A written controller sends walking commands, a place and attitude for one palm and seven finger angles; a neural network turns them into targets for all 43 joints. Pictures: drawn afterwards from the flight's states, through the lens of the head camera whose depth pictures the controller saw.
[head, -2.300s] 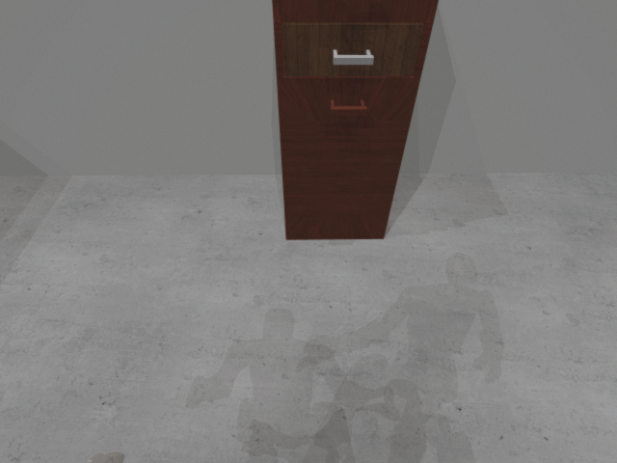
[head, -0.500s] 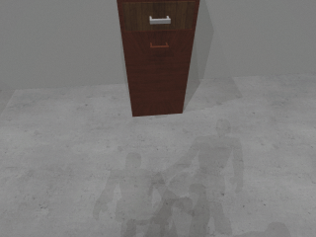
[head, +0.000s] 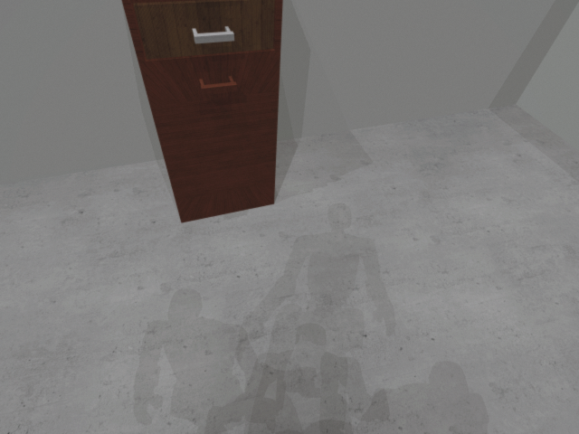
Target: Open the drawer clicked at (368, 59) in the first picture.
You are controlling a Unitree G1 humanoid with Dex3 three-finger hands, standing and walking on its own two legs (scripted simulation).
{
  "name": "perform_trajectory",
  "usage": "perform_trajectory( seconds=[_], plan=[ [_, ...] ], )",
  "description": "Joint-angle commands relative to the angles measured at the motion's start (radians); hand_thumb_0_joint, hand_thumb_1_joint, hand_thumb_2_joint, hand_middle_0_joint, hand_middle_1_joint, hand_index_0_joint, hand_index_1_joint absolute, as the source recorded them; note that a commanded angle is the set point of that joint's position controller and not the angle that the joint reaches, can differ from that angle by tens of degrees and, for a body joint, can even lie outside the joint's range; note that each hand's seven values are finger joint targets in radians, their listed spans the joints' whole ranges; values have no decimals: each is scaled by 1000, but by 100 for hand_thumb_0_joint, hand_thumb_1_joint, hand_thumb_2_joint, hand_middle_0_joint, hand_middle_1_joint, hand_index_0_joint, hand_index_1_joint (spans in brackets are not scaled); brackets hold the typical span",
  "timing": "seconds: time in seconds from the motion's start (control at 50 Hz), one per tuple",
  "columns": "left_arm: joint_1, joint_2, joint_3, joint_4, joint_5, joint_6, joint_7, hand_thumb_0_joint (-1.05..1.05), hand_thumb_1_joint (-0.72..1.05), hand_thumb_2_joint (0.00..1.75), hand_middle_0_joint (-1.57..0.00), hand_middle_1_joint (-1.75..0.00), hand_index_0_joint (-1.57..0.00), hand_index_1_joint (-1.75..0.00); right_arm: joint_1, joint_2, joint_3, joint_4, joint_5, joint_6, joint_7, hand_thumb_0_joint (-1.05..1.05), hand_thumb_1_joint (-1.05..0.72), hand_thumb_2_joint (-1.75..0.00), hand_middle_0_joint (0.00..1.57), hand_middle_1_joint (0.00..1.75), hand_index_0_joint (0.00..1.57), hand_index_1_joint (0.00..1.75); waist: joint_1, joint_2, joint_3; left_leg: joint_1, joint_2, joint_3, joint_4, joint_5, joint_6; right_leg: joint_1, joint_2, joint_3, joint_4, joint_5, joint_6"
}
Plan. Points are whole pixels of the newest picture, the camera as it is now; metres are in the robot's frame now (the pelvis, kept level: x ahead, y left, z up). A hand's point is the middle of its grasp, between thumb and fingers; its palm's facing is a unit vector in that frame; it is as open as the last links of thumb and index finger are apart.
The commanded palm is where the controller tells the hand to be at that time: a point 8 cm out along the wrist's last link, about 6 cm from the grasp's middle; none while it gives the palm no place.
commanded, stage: walk to a spot facing it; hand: left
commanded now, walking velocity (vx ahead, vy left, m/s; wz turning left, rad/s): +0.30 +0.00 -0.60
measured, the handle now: (212, 34) +1.09 +0.32 +0.05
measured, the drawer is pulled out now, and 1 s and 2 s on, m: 0.00 0.00 0.00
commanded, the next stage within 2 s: turn to face it in 1.16 s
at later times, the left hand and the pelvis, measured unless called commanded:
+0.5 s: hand (273, 313) +0.37 +0.06 -0.18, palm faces -0.37 -0.92 -0.15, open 7.4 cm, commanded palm none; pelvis +0.17 -0.06 -0.02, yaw -18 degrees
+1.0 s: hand (256, 266) +0.48 +0.11 -0.18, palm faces -0.40 -0.90 -0.16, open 7.4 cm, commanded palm none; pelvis +0.40 -0.07 +0.00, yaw -30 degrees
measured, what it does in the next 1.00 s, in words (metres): walks ahead, turning right: right foot, then left foot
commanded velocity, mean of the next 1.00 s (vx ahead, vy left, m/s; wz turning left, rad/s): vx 0.29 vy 0.00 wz -0.47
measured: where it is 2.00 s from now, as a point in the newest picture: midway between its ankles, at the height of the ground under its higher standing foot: (343, 357)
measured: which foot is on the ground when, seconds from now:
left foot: down 0.00-0.40, up 0.42-0.84, down 0.86-1.00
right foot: up 0.00-0.40, down 0.42-0.88, up 0.90-1.00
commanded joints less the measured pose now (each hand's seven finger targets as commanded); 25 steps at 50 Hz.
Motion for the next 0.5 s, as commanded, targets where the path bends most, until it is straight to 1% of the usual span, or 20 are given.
perform_trajectory(
  seconds=[0.0,0.02,0.06,0.08,0.12,0.16,0.2,0.24,0.26,0.28,0.3,0.32,0.34,0.36,0.38,0.4,0.42,0.44,0.46,0.48],
  plan=[
    [-138,96,37,-124,11,-40,-30,0,90,90,-20,-30,-20,-30,62,-150,-29,-31,-4,-34,-12,0,-90,-90,20,30,20,30,-27,132,163,60,362,-280,-380,-235,91,-352,-126,-82,379,94,25],
    [-114,78,31,-109,13,-36,-34,0,90,90,-20,-30,-20,-30,68,-134,-23,-25,-4,-43,-13,0,-90,-90,20,30,20,30,-17,126,144,72,316,-192,-361,-122,77,-337,-127,-98,418,147,30],
    [-114,49,19,-102,13,-32,-35,0,90,90,-20,-30,-20,-30,136,-106,-11,-1,0,-55,-17,0,-90,-90,20,30,20,30,-24,154,135,126,272,-88,-322,97,62,-355,-129,-123,459,194,35],
    [-125,39,15,-99,14,-32,-34,0,90,90,-20,-30,-20,-30,175,-90,-5,18,1,-60,-20,0,-90,-90,20,30,20,30,-31,164,127,167,265,-59,-297,228,46,-377,-132,-135,462,206,35],
    [-177,27,3,-110,11,-30,-36,0,90,90,-20,-30,-20,-30,235,-91,-2,47,0,-63,-23,0,-90,-90,20,30,20,30,-45,163,140,233,281,-21,-268,418,56,-415,-143,-167,428,205,35],
    [-244,15,-7,-125,9,-30,-39,0,90,90,-20,-30,-20,-30,286,-88,0,73,-4,-63,-24,0,-90,-90,20,30,20,30,-63,160,164,263,289,18,-262,505,64,-418,-151,-206,352,213,29],
    [-307,7,-16,-136,7,-32,-43,0,90,90,-20,-30,-20,-30,319,-79,3,95,-7,-62,-25,0,-90,-90,20,30,20,30,-77,179,184,278,288,60,-262,565,62,-395,-151,-245,240,225,20],
    [-371,-4,-23,-148,3,-38,-45,0,90,90,-20,-30,-20,-30,340,-87,0,112,-12,-58,-25,0,-90,-90,20,30,20,30,-98,179,198,290,294,111,-250,629,71,-330,-138,-284,97,207,2],
    [-390,-5,-26,-150,1,-41,-44,0,90,90,-20,-30,-20,-30,348,-89,-2,120,-13,-55,-24,0,-90,-90,20,30,20,30,-100,178,200,283,297,134,-234,701,70,-278,-124,-300,38,195,-14],
    [-380,3,-25,-146,2,-44,-41,0,90,90,-20,-30,-20,-30,351,-96,-6,129,-13,-53,-22,0,-90,-90,20,30,20,30,-89,186,177,295,303,151,-191,828,68,-221,-101,-321,2,169,-31],
    [-344,8,-23,-135,2,-48,-39,0,90,90,-20,-30,-20,-30,341,-108,-9,129,-11,-52,-23,0,-90,-90,20,30,20,30,-65,199,148,307,305,184,-135,981,65,-155,-70,-342,-31,150,-51],
    [-287,27,-17,-117,3,-53,-34,0,90,90,-20,-30,-20,-30,327,-127,-16,128,-8,-52,-22,0,-90,-90,20,30,20,30,-39,207,100,302,316,196,-48,1092,59,-51,-54,-344,-57,133,-74],
    [-191,50,-7,-88,5,-61,-29,0,90,90,-20,-30,-20,-30,309,-147,-20,124,-5,-51,-20,0,-90,-90,20,30,20,30,8,211,35,281,308,214,81,1137,44,88,-34,-348,-104,133,-92],
    [-51,91,6,-44,9,-75,-23,0,90,90,-20,-30,-20,-30,292,-153,-20,116,0,-49,-16,0,-90,-90,20,30,20,30,75,192,-55,179,288,220,291,1042,12,339,-21,-349,-190,181,-111],
    [77,183,26,-7,11,-83,-9,0,90,90,-20,-30,-20,-30,297,-116,-12,101,19,-47,-1,0,-90,-90,20,30,20,30,129,67,-164,-122,258,214,577,631,-21,685,-190,-162,-205,248,-175],
    [172,275,47,11,-5,-92,6,0,90,90,-20,-30,-20,-30,306,-40,-5,61,30,-54,-6,0,-90,-90,20,30,20,30,121,-105,-303,-422,87,153,978,-242,-73,879,-522,376,-274,417,-322],
    [162,299,54,5,-26,-82,18,0,90,90,-20,-30,-20,-30,198,-72,-9,28,24,-59,-10,0,-90,-90,20,30,20,30,139,-57,-297,-468,113,-4,1028,-206,-45,781,-530,412,-377,384,-345],
    [74,260,43,-18,-24,-80,21,0,90,90,-20,-30,-20,-30,150,-68,-20,17,16,-56,-7,0,-90,-90,20,30,20,30,95,-26,-179,-501,145,-33,1041,-118,-49,638,-500,360,-416,289,-319],
    [-3,202,24,-29,-24,-85,28,0,90,90,-20,-30,-20,-30,134,-73,-20,26,4,-47,-4,0,-90,-90,20,30,20,30,48,52,-76,-479,187,-51,971,-51,-52,469,-458,261,-436,268,-280],
    [-65,162,16,-36,-18,-93,35,0,90,90,-20,-30,-20,-30,143,-52,-16,43,-4,-31,-1,0,-90,-90,20,30,20,30,3,91,-14,-423,209,-50,900,-31,-55,325,-421,170,-457,265,-258]
  ],
)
